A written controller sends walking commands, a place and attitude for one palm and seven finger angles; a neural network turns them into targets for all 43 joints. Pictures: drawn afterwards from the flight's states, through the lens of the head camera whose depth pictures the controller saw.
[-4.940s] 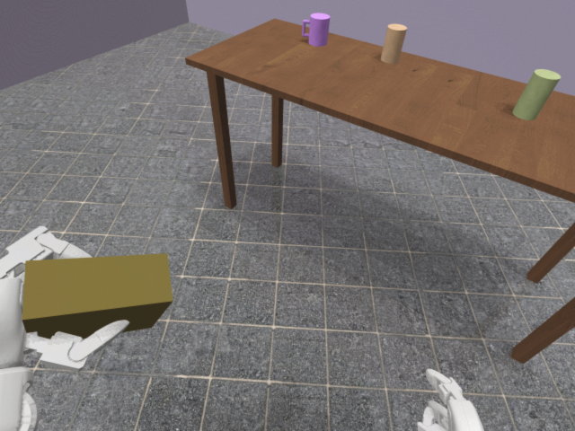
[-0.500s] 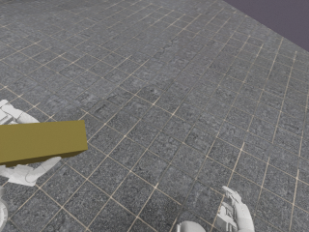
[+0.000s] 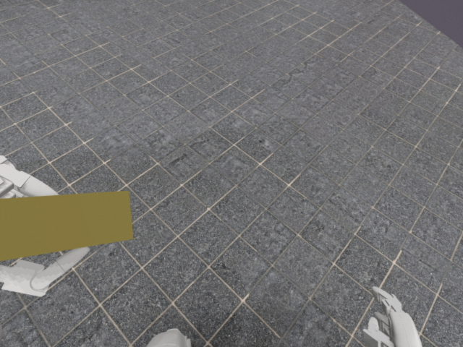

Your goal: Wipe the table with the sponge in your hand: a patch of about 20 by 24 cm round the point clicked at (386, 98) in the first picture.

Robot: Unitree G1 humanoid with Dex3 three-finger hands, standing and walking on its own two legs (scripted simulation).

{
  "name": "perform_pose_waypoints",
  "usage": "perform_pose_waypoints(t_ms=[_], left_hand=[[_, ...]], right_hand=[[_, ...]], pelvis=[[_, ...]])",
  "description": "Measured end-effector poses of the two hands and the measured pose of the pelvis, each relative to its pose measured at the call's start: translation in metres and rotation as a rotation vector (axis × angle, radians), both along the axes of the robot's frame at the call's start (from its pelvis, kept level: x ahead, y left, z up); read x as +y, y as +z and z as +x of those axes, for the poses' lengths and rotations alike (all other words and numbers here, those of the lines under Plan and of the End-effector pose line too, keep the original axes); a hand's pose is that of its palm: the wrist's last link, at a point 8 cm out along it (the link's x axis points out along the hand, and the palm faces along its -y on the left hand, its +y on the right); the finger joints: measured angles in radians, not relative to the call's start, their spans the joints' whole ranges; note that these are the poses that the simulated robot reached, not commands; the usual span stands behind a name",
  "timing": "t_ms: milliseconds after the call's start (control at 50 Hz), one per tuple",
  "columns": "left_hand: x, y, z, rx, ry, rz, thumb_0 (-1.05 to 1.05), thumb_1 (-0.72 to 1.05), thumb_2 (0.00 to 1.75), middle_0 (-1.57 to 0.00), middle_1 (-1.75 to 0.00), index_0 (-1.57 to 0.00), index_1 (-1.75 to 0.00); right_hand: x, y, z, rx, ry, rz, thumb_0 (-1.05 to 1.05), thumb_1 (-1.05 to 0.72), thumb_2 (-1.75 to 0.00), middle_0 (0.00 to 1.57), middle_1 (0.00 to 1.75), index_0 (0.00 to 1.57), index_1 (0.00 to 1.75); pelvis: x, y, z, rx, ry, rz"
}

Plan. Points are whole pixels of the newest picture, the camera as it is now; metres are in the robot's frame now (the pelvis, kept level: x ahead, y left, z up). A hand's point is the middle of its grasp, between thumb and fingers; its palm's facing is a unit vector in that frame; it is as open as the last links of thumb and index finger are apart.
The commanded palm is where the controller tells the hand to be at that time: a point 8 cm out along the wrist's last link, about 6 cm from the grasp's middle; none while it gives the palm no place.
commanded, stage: turn to face it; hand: left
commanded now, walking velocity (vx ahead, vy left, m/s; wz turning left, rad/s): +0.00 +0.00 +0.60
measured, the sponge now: (80, 224) +0.23 +0.19 +0.16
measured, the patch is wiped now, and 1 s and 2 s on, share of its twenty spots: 0.00 0.00 0.00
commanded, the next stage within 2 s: none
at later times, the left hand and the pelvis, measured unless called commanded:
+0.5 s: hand (11, 272) +0.18 +0.24 +0.17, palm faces +0.63 -0.64 -0.44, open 9.4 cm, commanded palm +0.11 +0.26 +0.18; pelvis +0.04 -0.05 +0.00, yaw +17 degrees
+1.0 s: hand out of the picture +0.04 +0.23 +0.19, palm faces +0.74 -0.47 -0.48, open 9.4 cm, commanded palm -0.03 +0.24 +0.18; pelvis +0.00 -0.08 +0.00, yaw +35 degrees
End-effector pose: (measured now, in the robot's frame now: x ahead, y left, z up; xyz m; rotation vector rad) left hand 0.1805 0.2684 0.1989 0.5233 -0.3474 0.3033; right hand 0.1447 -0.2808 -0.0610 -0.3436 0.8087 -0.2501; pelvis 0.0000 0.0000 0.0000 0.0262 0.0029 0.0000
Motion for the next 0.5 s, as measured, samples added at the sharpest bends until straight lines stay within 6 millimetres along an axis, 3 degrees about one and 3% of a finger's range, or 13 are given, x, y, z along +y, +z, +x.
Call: perform_pose_waypoints(t_ms=[60,160,240,300,400,500], left_hand=[[0.016,-0.002,0.009,-0.073,0.005,0.022,-0.01,-0.43,1.00,-0.82,-1.34,-0.82,-1.34],[0.028,0.003,0.017,-0.062,0.051,0.037,-0.01,-0.43,1.00,-0.82,-1.34,-0.82,-1.34],[0.019,0.012,0.002,-0.001,0.078,0.030,-0.01,-0.43,1.00,-0.82,-1.34,-0.82,-1.34],[0.012,0.014,-0.014,0.060,0.134,0.045,-0.01,-0.43,1.00,-0.82,-1.34,-0.82,-1.34],[0.002,0.005,-0.040,0.112,0.303,0.055,-0.01,-0.43,1.00,-0.82,-1.34,-0.82,-1.34],[-0.007,-0.011,-0.056,0.120,0.421,-0.075,-0.01,-0.43,1.00,-0.82,-1.35,-0.82,-1.34]], right_hand=[[0.011,-0.004,0.026,-0.058,-0.001,-0.007,0.02,-0.90,-0.90,0.20,0.30,0.20,0.30],[0.058,-0.009,0.055,-0.065,0.078,0.134,0.01,-0.91,-0.90,0.20,0.30,0.20,0.30],[0.091,-0.012,0.069,-0.057,0.172,0.235,0.01,-0.90,-0.90,0.20,0.30,0.20,0.30],[0.105,-0.019,0.077,-0.039,0.243,0.285,0.01,-0.90,-0.90,0.21,0.30,0.20,0.30],[0.102,-0.040,0.096,-0.016,0.357,0.321,0.01,-0.90,-0.90,0.21,0.30,0.21,0.30],[0.075,-0.040,0.113,0.016,0.405,0.246,0.02,-0.90,-0.90,0.21,0.30,0.21,0.30]], pelvis=[[0.009,-0.014,0.011,-0.011,0.017,-0.014],[0.004,-0.005,0.020,-0.002,0.074,-0.051],[-0.003,0.003,0.029,0.014,0.121,-0.071],[-0.013,0.005,0.035,0.016,0.159,-0.071],[-0.038,-0.005,0.039,-0.002,0.214,-0.047],[-0.053,0.001,0.036,-0.026,0.292,-0.003]])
